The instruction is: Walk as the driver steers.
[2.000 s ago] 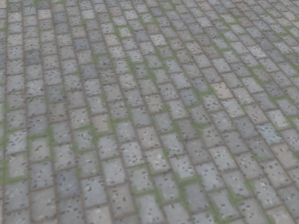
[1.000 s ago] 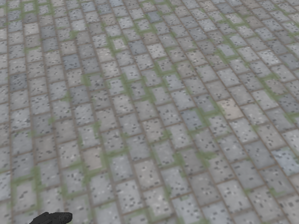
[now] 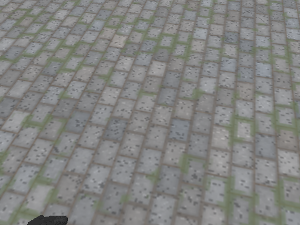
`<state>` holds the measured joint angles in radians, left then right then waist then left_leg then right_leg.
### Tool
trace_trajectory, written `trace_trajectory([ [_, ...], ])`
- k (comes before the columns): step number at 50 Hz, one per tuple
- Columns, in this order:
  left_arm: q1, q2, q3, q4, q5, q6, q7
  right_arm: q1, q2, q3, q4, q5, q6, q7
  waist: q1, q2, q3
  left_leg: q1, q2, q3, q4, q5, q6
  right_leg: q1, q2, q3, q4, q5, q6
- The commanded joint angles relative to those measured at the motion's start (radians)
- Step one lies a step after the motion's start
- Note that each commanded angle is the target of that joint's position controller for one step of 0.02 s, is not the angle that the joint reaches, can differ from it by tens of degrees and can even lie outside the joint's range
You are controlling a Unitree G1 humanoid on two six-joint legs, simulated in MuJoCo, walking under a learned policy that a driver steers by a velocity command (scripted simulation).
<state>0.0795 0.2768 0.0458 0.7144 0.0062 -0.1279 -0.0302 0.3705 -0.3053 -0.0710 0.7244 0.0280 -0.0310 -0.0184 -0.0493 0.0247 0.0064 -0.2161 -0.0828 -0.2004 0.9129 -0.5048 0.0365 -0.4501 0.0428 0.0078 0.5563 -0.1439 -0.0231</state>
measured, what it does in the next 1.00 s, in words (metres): walks ahead: left foot, then right foot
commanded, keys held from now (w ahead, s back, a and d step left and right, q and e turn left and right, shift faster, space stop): w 0.42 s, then w+e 0.58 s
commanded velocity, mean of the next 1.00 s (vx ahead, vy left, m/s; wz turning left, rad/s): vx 0.50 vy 0.00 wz -0.13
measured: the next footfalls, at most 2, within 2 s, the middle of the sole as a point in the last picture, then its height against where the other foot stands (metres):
left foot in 0.44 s outside the picture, level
right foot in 0.98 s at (172, 182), level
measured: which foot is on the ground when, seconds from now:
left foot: up 0.00-0.42, down 0.44-1.00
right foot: down 0.00-0.44, up 0.46-0.96, down 0.98-1.00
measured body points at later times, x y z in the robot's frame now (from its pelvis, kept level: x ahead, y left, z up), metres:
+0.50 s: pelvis +0.27 +0.04 +0.00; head +0.30 +0.06 +0.45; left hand +0.24 +0.32 -0.13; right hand +0.52 -0.18 -0.06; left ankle +0.35 +0.14 -0.72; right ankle +0.11 -0.11 -0.67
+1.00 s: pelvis +0.54 +0.01 -0.01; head +0.58 -0.01 +0.44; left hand +0.79 +0.20 -0.09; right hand +0.50 -0.28 -0.14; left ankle +0.36 +0.15 -0.70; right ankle +0.63 -0.09 -0.73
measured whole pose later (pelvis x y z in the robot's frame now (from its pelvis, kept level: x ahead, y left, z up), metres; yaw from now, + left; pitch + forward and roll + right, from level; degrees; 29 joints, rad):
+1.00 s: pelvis +0.54 +0.01 -0.01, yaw -13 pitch +2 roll +1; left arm 0.07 0.27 0.05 0.68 -0.02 -0.04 -0.06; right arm 0.33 -0.29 -0.07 0.85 0.01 -0.04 -0.02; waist -0.04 -0.01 0.05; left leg 0.03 0.07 0.25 0.60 -0.47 -0.03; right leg -0.52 0.01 -0.06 0.62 -0.14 -0.11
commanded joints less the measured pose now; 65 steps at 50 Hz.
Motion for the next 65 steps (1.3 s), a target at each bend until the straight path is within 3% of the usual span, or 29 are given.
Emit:
trace_trajectory([
  [1,0.23,0.138,0.049,0.004,-0.014,0.012,0.003,-0.021,-0.13,-0.014,-0.09,0.006,-0.024,0.001,0.129,-0.137,-0.096,-0.574,0.08,0.026,0.403,0.056,-0.014,0.582,-0.383,0.604,-0.282,-0.388,-0.202],
  [3,0.165,0.1,0.031,0.008,0.003,0.018,0.007,-0.113,-0.107,-0.014,-0.115,-0.019,-0.03,0.005,0.092,-0.092,-0.001,-0.52,0.14,0.055,0.291,0.158,-0.008,0.391,-0.302,0.414,-0.319,-0.159,-0.183],
  [5,0.161,0.087,0.025,0.02,0.003,0.015,0.009,-0.088,-0.068,-0.007,-0.109,-0.015,-0.029,0.014,0.062,-0.13,-0.007,-0.451,0.167,0.087,0.214,0.193,-0.011,0.332,-0.262,0.324,-0.354,-0.032,-0.185],
  [11,0.214,0.158,0.039,0.068,-0.02,0.021,0.018,-0.235,-0.008,0.024,-0.149,-0.023,-0.042,0.025,0.099,-0.1,0.013,-0.438,0.181,0.156,-0.131,0.411,-0.04,0.327,-0.241,0.151,-0.409,0.17,-0.194],
  [16,0.302,0.178,0.037,0.116,-0.032,0.042,0.018,-0.374,-0.012,0.025,-0.184,-0.007,-0.053,0.046,0.146,-0.102,0.041,-0.363,0.139,0.19,-0.327,0.523,-0.033,0.376,-0.256,0.109,-0.385,0.184,-0.166],
  [19,0.315,0.197,0.042,0.136,-0.035,0.059,0.023,-0.39,-0.037,0.016,-0.2,-0.007,-0.058,0.057,0.121,-0.114,0.044,-0.328,0.122,0.194,-0.39,0.441,0.006,0.455,-0.295,0.118,-0.329,0.269,-0.143],
  [21,0.29,0.206,0.043,0.136,-0.037,0.069,0.028,-0.242,-0.084,-0.011,-0.158,-0.016,-0.058,0.052,0.025,-0.106,-0.045,-0.092,0.077,0.235,-0.45,0.435,0.05,0.445,-0.256,0.063,-0.149,0.532,-0.109],
  [22,0.292,0.177,0.03,0.126,-0.029,0.067,0.029,-0.091,-0.133,-0.035,-0.12,-0.024,-0.056,0.042,-0.044,-0.082,-0.148,0.164,0.121,0.192,-0.434,0.454,0.086,0.328,-0.208,0.036,0.048,0.506,-0.078],
  [23,0.338,0.086,-0.002,0.089,-0.007,0.053,0.026,0.058,-0.231,-0.057,-0.108,-0.049,-0.049,0.029,-0.07,0.1,-0.319,0.556,0.39,-0.156,-0.412,0.423,0.201,-0.022,-0.096,-0.023,0.431,0.146,-0.012],
  [24,0.388,0.055,-0.016,0.098,-0.016,0.035,0.023,0.092,-0.214,-0.051,-0.093,-0.038,-0.042,0.032,-0.059,0.246,-0.412,0.636,0.51,-0.476,-0.548,0.264,0.274,-0.219,-0.009,0.076,0.632,-0.444,0.002],
  [25,0.304,0.158,0.016,0.09,-0.046,0.03,0.019,0.058,-0.141,-0.03,-0.088,-0.03,-0.043,0.032,-0.072,0.141,-0.27,0.527,0.471,-0.389,-0.582,0.172,0.229,-0.31,-0.063,0.125,0.717,-0.404,-0.006],
  [26,0.239,0.168,0.021,0.069,-0.055,0.03,0.018,-0.013,-0.115,-0.019,-0.089,-0.023,-0.046,0.032,-0.046,0.11,-0.148,0.385,0.435,-0.246,-0.613,0.21,0.197,-0.324,-0.104,0.098,0.695,-0.307,-0.011],
  [28,0.22,0.142,0.027,0.074,-0.034,0.046,0.023,-0.119,-0.061,-0.004,-0.086,-0.033,-0.058,0.039,0.019,0.081,-0.04,0.174,0.356,-0.07,-0.695,0.322,0.165,-0.244,-0.162,0.089,0.612,-0.172,0.004],
  [31,0.259,0.083,0.023,0.089,-0.037,0.082,0.027,-0.162,-0.05,-0.009,-0.058,-0.041,-0.086,0.04,0.069,0.076,-0.008,0.055,0.329,0.077,-0.77,0.463,0.165,-0.173,-0.173,0.096,0.589,-0.078,0.029],
  [34,0.194,0.073,0.027,0.061,-0.031,0.09,0.028,-0.141,-0.068,-0.018,-0.021,-0.05,-0.093,0.029,0.063,0.042,0.024,0.073,0.326,0.177,-0.788,0.569,0.162,-0.246,-0.167,0.124,0.484,0.049,0.044],
  [39,0.037,0.04,0.011,0.008,-0.023,0.079,-0.003,-0.104,-0.109,-0.028,0.019,-0.039,-0.082,0.01,0.008,0.011,0.067,0.121,0.315,0.314,-0.806,0.594,0.129,-0.218,-0.148,0.039,0.198,0.25,0.026],
  [44,-0.082,0.044,0.007,-0.074,-0.026,0.079,-0.034,-0.035,-0.142,-0.041,0.067,-0.016,-0.043,0.003,-0.022,0.008,0.095,0.316,0.372,0.362,-0.718,0.741,0.11,-0.276,-0.126,-0.026,0.08,0.122,-0.026],
  [46,-0.055,0.07,0.021,-0.09,-0.027,0.083,-0.041,-0.051,-0.168,-0.048,0.065,-0.012,-0.026,-0.005,0.013,0.044,0.046,0.351,0.372,0.392,-0.603,1.054,0.087,-0.18,-0.07,-0.087,0.072,0.019,-0.062],
  [48,0.121,0.133,0.058,-0.061,-0.031,0.088,-0.036,-0.073,-0.189,-0.052,0.057,-0.009,-0.008,-0.015,0.12,0.065,-0.066,0.315,0.346,0.42,-0.332,1.282,0.055,0.072,0.012,-0.13,0.051,-0.037,-0.115],
  [49,0.288,0.197,0.092,-0.021,-0.031,0.093,-0.019,-0.081,-0.18,-0.045,0.049,-0.009,-0.01,-0.02,0.206,0.028,-0.151,0.157,0.304,0.434,-0.087,1.145,0.016,0.352,0.017,-0.073,-0.016,0.019,-0.158],
  [50,0.354,0.314,0.12,-0.009,-0.034,0.1,0.003,0.005,-0.056,-0.006,0.005,-0.049,-0.03,-0.008,0.148,-0.22,-0.248,-0.271,0.172,0.414,0.286,0.366,-0.049,0.737,-0.242,0.371,-0.017,0.019,-0.302],
  [51,0.348,0.305,0.107,-0.042,-0.031,0.085,-0.002,-0.011,-0.038,0.014,-0.019,-0.036,-0.074,0.008,0.137,-0.221,-0.405,-0.499,0.019,0.176,0.495,-0.112,-0.064,0.897,-0.391,0.848,-0.203,-0.134,-0.445],
  [52,0.337,0.227,0.085,-0.038,-0.022,0.075,-0.005,-0.144,-0.118,-0.007,-0.045,0.007,-0.102,0.022,0.187,-0.12,-0.309,-0.603,0.085,0.092,0.508,-0.035,-0.04,0.843,-0.361,0.728,-0.254,-0.13,-0.374],
  [53,0.286,0.194,0.076,-0.038,-0.025,0.067,-0.004,-0.187,-0.114,-0.003,-0.064,0.014,-0.116,0.024,0.157,-0.083,-0.185,-0.61,0.128,0.105,0.429,0.058,-0.021,0.7,-0.32,0.585,-0.258,-0.07,-0.332],
  [54,0.215,0.163,0.066,-0.05,-0.028,0.065,-0.002,-0.187,-0.108,-0.005,-0.052,-0.009,-0.118,0.016,0.105,-0.019,-0.107,-0.555,0.167,0.112,0.336,0.118,-0.025,0.545,-0.275,0.476,-0.263,0.029,-0.296],
  [55,0.165,0.131,0.056,-0.066,-0.021,0.065,0.002,-0.174,-0.12,-0.014,-0.044,-0.029,-0.11,0.012,0.068,-0.032,-0.07,-0.48,0.192,0.113,0.268,0.158,-0.035,0.428,-0.241,0.402,-0.282,0.124,-0.282],
  [59,0.153,0.154,0.061,-0.078,-0.016,0.061,0.022,-0.163,-0.077,-0.008,-0.052,-0.045,-0.069,0.011,0.029,-0.057,-0.038,-0.386,0.189,0.146,0.109,0.252,-0.095,0.236,-0.185,0.289,-0.333,0.282,-0.282],
  [63,0.205,0.176,0.068,-0.058,-0.027,0.072,0.041,-0.323,-0.035,0.013,-0.092,-0.041,-0.07,0.016,0.088,-0.095,-0.009,-0.329,0.133,0.159,-0.213,0.512,-0.117,0.174,-0.116,0.221,-0.316,0.175,-0.216],
  [65,0.241,0.182,0.07,-0.046,-0.029,0.078,0.045,-0.385,-0.041,0.013,-0.107,-0.029,-0.077,0.026,0.118,-0.108,-0.008,-0.283,0.102,0.16,-0.312,0.586,-0.117,0.177,-0.123,0.25,-0.304,0.1,-0.2],
])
